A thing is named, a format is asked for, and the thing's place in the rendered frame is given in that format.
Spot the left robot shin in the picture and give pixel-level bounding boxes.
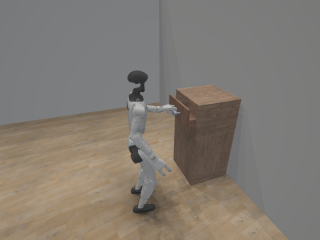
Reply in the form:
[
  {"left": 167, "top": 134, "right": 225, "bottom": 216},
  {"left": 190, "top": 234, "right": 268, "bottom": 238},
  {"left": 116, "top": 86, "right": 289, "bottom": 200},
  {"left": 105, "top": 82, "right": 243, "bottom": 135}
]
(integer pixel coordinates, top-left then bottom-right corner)
[{"left": 135, "top": 167, "right": 147, "bottom": 190}]

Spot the right robot hand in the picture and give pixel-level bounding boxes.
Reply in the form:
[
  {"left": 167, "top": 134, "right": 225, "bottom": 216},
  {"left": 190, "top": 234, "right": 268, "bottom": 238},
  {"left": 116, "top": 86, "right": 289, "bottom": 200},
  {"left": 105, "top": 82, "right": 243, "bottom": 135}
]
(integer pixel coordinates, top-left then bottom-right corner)
[{"left": 153, "top": 157, "right": 172, "bottom": 177}]

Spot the robot head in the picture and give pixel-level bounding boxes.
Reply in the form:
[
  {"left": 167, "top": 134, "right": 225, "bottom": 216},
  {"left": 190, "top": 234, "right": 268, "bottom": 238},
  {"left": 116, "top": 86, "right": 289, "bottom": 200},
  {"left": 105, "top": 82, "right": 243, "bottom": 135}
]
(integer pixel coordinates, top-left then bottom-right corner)
[{"left": 127, "top": 70, "right": 148, "bottom": 102}]

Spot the robot left forearm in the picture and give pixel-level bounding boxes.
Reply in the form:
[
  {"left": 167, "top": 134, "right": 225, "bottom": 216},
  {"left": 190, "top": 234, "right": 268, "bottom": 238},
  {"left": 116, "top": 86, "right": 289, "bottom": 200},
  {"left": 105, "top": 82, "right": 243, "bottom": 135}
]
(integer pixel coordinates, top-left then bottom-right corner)
[{"left": 147, "top": 105, "right": 164, "bottom": 113}]

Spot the left robot hand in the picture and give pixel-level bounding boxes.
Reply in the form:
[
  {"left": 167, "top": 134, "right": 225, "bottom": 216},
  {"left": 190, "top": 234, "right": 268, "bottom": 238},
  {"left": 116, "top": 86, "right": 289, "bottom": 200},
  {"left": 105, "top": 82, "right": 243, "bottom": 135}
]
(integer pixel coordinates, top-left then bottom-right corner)
[{"left": 163, "top": 104, "right": 177, "bottom": 114}]

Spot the cabinet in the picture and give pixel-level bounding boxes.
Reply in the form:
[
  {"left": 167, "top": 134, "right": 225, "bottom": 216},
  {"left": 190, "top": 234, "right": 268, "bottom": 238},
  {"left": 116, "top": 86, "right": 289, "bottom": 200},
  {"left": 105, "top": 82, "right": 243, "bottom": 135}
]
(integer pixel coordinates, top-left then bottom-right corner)
[{"left": 173, "top": 84, "right": 242, "bottom": 186}]

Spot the drawer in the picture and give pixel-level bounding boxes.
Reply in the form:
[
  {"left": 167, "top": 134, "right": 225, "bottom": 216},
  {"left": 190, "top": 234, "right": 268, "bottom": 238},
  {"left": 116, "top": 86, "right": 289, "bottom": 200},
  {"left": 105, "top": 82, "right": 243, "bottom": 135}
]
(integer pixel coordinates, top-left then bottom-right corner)
[{"left": 169, "top": 94, "right": 197, "bottom": 129}]

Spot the robot right forearm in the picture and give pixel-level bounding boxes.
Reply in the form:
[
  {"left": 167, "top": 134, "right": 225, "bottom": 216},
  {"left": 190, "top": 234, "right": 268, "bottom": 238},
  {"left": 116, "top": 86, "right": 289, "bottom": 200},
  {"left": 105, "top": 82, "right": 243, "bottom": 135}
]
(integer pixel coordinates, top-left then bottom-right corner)
[{"left": 132, "top": 134, "right": 158, "bottom": 162}]

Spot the right robot upper arm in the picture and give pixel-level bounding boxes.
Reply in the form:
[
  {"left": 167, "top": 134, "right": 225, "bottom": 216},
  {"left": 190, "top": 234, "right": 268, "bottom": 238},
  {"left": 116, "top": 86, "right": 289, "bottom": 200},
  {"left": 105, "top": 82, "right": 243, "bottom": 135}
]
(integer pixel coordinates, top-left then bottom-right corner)
[{"left": 130, "top": 103, "right": 145, "bottom": 141}]

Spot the handle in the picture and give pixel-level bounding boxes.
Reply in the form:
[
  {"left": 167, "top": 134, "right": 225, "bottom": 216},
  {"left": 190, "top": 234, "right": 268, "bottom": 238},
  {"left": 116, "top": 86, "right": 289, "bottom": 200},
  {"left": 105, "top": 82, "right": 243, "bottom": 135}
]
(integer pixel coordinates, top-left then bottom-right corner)
[{"left": 171, "top": 110, "right": 180, "bottom": 115}]

